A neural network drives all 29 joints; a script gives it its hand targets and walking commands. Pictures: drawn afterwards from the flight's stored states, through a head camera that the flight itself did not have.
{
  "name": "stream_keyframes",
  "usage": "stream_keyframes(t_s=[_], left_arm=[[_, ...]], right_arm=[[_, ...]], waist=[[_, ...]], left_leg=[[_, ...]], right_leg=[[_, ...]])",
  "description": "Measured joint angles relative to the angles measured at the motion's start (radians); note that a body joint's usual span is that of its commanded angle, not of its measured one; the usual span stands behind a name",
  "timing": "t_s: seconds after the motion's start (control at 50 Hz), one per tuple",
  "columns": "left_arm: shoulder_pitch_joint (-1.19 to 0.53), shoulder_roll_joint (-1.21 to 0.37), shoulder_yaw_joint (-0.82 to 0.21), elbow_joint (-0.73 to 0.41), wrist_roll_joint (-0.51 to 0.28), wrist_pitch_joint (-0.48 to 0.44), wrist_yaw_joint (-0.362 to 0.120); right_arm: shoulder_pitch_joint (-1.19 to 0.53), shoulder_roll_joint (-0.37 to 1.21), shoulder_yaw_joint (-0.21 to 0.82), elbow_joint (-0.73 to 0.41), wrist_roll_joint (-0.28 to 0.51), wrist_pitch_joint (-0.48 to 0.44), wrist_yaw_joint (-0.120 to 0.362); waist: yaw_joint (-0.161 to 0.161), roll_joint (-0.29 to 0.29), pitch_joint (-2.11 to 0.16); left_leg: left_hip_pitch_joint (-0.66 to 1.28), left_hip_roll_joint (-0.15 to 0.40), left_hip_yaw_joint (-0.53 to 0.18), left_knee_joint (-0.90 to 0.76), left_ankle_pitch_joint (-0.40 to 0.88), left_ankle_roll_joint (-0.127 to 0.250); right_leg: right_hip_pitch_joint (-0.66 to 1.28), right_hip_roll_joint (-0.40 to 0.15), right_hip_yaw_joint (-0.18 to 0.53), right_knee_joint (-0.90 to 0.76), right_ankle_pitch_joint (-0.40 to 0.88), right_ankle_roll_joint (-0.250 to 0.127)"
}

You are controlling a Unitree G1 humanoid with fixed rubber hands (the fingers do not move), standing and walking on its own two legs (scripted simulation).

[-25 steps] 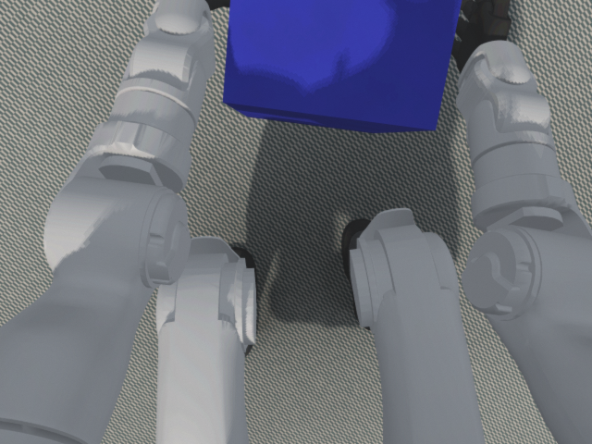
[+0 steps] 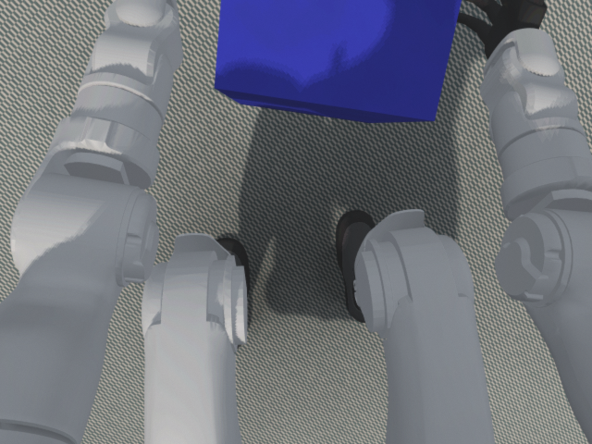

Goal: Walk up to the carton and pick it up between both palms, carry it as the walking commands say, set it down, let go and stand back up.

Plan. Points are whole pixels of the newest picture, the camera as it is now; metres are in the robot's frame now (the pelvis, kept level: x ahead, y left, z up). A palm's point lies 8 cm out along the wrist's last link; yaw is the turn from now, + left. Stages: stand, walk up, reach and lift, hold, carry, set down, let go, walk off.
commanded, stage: set down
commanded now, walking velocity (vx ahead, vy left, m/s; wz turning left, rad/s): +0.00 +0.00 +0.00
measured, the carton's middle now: (325, 25) +0.53 -0.07 -0.25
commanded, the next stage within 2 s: let go in 1.44 s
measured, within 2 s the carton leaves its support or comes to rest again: neither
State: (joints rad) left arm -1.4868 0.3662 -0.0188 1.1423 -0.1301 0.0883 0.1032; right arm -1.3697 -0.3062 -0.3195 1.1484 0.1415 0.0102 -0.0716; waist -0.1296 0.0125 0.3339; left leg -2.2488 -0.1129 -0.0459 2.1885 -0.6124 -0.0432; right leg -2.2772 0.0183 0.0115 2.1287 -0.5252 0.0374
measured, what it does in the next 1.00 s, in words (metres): rises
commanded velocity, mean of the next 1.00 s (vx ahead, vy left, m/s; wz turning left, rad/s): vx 0.00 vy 0.00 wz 0.00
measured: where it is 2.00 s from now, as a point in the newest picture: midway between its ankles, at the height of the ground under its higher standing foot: (295, 298)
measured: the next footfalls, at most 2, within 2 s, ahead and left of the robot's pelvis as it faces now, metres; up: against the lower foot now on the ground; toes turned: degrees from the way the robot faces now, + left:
none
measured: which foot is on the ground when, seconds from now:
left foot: down 0.00-1.00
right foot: down 0.00-1.00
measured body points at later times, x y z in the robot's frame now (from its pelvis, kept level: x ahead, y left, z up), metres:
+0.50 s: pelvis +0.01 +0.00 +0.04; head +0.35 -0.03 +0.33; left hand +0.60 +0.10 -0.08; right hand +0.51 -0.27 -0.08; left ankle +0.10 +0.12 -0.34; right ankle +0.12 -0.13 -0.34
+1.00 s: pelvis +0.02 +0.00 +0.17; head +0.34 -0.02 +0.49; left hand +0.60 +0.11 +0.07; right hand +0.51 -0.28 +0.07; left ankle +0.10 +0.12 -0.34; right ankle +0.12 -0.12 -0.34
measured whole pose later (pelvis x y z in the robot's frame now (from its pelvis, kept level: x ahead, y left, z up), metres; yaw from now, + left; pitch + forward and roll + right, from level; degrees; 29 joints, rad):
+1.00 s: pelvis +0.02 +0.00 +0.17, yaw +0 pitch +47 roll +0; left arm -1.23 0.32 0.16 0.90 -0.01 0.23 0.06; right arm -1.05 -0.24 -0.35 0.76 0.09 0.19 -0.04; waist -0.13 0.04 -0.06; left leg -1.88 -0.07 -0.04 1.56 -0.51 -0.02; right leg -1.92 0.03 0.03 1.52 -0.42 0.02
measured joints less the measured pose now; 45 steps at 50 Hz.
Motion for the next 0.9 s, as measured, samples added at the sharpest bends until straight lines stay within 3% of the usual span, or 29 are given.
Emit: stream_keyframes(t_s=[0.16, 0.3, 0.56, 0.9], left_arm=[[0.013, 0.016, -0.005, -0.034, -0.018, -0.003, -0.005], [0.061, 0.026, 0.000, -0.150, -0.030, 0.037, 0.012], [0.120, -0.017, 0.122, -0.129, 0.056, 0.083, -0.006], [0.221, -0.042, 0.161, -0.230, 0.106, 0.142, -0.028]], right_arm=[[0.026, -0.011, 0.027, -0.037, 0.044, 0.002, -0.008], [0.075, -0.006, 0.056, -0.185, 0.072, 0.045, -0.031], [0.186, 0.033, 0.014, -0.271, -0.012, 0.120, -0.014], [0.283, 0.058, -0.024, -0.374, -0.041, 0.176, 0.019]], waist=[[0.003, -0.010, -0.010], [0.007, -0.004, -0.032], [0.000, 0.021, -0.241], [0.003, 0.021, -0.369]], left_leg=[[-0.008, 0.015, -0.004, 0.003, -0.003, -0.005], [0.026, 0.033, 0.007, -0.020, -0.010, 0.002], [0.111, 0.046, 0.021, -0.199, 0.005, 0.017], [0.286, 0.044, 0.006, -0.515, 0.078, 0.017]], right_leg=[[-0.015, -0.006, -0.013, 0.003, 0.005, -0.017], [0.008, 0.007, -0.004, -0.019, 0.009, -0.016], [0.088, 0.016, 0.016, -0.190, 0.021, -0.010], [0.270, 0.012, 0.019, -0.498, 0.078, -0.017]])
